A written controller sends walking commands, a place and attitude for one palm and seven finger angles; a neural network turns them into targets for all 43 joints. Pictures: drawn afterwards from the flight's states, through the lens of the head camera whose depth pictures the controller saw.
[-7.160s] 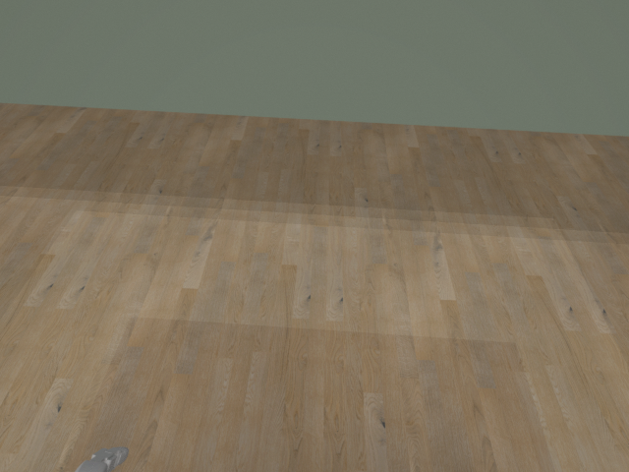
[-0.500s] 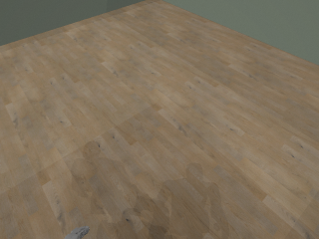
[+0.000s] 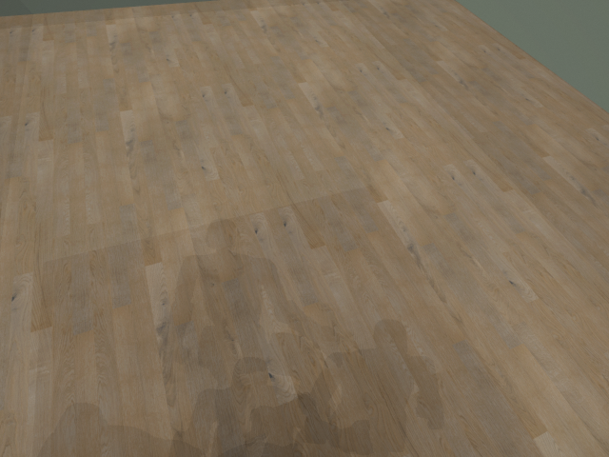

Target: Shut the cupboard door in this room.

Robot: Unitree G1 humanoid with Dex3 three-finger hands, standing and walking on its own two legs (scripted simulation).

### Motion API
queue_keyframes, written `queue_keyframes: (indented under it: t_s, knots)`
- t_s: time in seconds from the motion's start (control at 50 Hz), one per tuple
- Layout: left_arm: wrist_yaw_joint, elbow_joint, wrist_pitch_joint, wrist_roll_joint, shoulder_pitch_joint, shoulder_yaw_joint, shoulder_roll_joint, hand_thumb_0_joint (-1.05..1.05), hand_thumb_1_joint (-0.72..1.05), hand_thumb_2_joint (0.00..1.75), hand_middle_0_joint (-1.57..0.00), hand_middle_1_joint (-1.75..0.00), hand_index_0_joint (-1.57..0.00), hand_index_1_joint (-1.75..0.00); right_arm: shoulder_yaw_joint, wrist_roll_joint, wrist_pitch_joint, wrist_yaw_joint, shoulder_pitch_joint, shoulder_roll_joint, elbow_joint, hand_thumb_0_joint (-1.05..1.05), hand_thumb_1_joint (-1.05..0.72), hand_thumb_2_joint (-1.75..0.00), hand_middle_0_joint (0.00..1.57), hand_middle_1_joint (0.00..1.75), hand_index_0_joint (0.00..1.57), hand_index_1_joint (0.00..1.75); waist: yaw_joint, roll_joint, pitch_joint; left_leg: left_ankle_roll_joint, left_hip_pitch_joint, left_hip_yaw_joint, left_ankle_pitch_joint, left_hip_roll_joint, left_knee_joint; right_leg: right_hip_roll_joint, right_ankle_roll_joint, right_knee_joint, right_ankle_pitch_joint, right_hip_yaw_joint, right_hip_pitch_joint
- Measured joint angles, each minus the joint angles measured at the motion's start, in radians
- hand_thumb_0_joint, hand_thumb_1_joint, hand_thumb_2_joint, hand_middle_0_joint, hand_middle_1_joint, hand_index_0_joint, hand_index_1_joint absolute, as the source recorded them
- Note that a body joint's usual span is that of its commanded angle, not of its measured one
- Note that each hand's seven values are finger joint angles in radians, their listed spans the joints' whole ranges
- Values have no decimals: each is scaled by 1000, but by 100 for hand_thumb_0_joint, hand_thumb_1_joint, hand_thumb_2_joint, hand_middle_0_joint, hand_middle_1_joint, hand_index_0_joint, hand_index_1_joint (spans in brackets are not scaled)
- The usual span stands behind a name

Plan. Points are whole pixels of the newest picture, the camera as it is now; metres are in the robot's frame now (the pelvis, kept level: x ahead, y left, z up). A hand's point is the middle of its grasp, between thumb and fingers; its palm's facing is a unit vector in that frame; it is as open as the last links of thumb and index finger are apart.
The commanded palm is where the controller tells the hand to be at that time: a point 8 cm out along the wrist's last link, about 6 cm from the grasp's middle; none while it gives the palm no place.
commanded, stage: turn or walk to find it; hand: left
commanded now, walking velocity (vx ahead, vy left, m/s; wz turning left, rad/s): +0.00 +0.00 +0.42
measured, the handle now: out of the picture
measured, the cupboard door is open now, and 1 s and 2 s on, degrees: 78 78 78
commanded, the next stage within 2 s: none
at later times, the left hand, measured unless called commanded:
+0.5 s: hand out of the picture +0.06 +0.18 -0.13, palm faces +0.19 -0.94 -0.30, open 7.4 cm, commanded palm none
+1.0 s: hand out of the picture -0.14 +0.19 -0.18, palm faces +0.48 -0.85 -0.23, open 7.4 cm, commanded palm none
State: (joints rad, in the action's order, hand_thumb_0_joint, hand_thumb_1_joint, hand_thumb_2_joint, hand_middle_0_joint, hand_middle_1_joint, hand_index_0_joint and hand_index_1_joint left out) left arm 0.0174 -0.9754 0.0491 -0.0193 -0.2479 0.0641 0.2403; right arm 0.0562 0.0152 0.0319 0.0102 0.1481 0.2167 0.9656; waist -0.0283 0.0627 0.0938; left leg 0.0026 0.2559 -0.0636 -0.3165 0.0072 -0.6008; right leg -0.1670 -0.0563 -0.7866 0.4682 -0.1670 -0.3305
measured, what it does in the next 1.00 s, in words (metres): steps on the spot, turning left: right foot, then left foot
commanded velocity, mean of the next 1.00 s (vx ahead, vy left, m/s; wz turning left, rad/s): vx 0.00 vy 0.00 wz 0.42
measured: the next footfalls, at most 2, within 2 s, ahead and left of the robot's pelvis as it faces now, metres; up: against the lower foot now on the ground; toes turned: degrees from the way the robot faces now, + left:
right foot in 0.44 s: +0.05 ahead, -0.12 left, +0.00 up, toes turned +6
left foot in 0.92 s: -0.08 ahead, +0.10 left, +0.00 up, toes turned +29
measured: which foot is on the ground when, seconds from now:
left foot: down 0.00-0.44, up 0.46-0.90, down 0.92-1.00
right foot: up 0.00-0.42, down 0.44-0.92, up 0.94-1.00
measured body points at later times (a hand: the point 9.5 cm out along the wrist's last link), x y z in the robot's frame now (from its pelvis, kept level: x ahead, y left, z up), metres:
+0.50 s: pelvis -0.02 -0.03 +0.01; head +0.01 -0.07 +0.45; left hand +0.05 +0.23 -0.11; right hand +0.05 -0.27 -0.16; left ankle -0.03 +0.10 -0.69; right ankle +0.01 -0.13 -0.73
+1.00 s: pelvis -0.06 -0.01 +0.00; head -0.05 +0.03 +0.45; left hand -0.16 +0.24 -0.16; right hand +0.13 -0.20 -0.12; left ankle -0.11 +0.08 -0.73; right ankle -0.01 -0.13 -0.69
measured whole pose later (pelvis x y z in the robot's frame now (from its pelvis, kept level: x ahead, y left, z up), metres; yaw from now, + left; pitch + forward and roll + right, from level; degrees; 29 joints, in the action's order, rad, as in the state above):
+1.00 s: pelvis -0.06 -0.01 +0.00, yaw +25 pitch -1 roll +0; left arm 0.02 -1.00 0.07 -0.02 -0.26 0.07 0.25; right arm 0.04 0.02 0.03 0.01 0.16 0.20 0.96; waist -0.03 0.06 0.08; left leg 0.03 0.25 -0.06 -0.33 0.01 -0.60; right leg -0.14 -0.05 -0.88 0.49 -0.15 -0.38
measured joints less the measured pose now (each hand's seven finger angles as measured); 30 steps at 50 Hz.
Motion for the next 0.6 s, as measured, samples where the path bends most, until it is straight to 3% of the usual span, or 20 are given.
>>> queue_keyframes:
  t_s: [0.08, 0.16, 0.3, 0.4, 0.42, 0.44, 0.5, 0.54, 0.6]
  knots:
    - [-2, -26, 30, 0, 5, 8, 21, 1, 91, 90, -20, -30, -20, -30, -15, 6, -14, -14, -7, -20, -22, 0, -91, -90, 20, 30, 20, 29, 9, -18, -22, 26, -17, 28, 10, 3, 53, 56, -11, -238, 20, 70, -88]
    - [-9, -9, 16, 2, 32, 7, 24, 1, 91, 90, -20, -30, -20, -30, -24, 4, -19, -20, -2, -26, -24, 0, -90, -90, 21, 30, 21, 29, 12, -38, -27, 33, -38, 58, 62, -10, 124, 73, -26, -277, -39, 107, -116]
    - [-4, 33, 10, 7, 93, -1, 5, 1, 91, 90, -20, -30, -20, -30, -21, 8, -11, -15, 38, -28, -18, 0, -90, -90, 21, 30, 21, 30, 37, -60, -32, 29, -35, 103, 96, -43, 150, 92, -35, -157, -36, 137, -86]
    - [-4, 64, -5, 12, 122, -13, -24, 1, 91, 90, -20, -30, -20, -30, -9, 12, 8, -11, 72, -12, -6, 0, -90, -90, 21, 30, 21, 30, 62, -91, -35, 4, 7, 141, 94, -57, 107, 123, -19, 80, -89, 127, 5]
    - [-5, 71, -13, 12, 120, -16, -28, 1, 91, 90, -20, -30, -20, -30, -5, 10, 11, -11, 82, -8, -4, 0, -90, -90, 21, 30, 21, 30, 63, -93, -39, -4, 23, 148, 86, -62, 85, 125, -16, 165, -141, 122, 40]
    - [-4, 75, -23, 9, 119, -18, -35, 1, 91, 90, -20, -30, -20, -30, -1, 6, 14, -9, 90, -2, -1, 0, -90, -90, 21, 30, 21, 30, 62, -104, -41, -11, 45, 156, 71, -63, 49, 129, 11, 213, -170, 113, 58]
    - [-2, 82, -33, 1, 109, -31, -61, 1, 91, 90, -20, -30, -20, -30, 17, 5, 34, -8, 102, 19, 12, 0, -90, -90, 21, 30, 21, 30, 68, -130, -33, -18, 145, 153, -117, -70, -222, 124, 81, 196, -163, 70, 63]
    - [0, 81, -31, 2, 91, -33, -74, 1, 91, 90, -20, -30, -21, -30, 25, 9, 45, -2, 108, 30, 22, 1, -91, -90, 21, 30, 20, 29, 65, -131, -34, -25, 202, 133, -117, -62, -401, 113, 92, 223, -172, 51, 83]
    - [3, 68, -30, 4, 68, -35, -84, 1, 91, 90, -20, -30, -21, -30, 32, 11, 47, 4, 116, 42, 30, 1, -91, -90, 20, 30, 20, 29, 68, -130, -32, -43, 240, 117, -57, -29, -544, 104, 93, 267, -195, 21, 110]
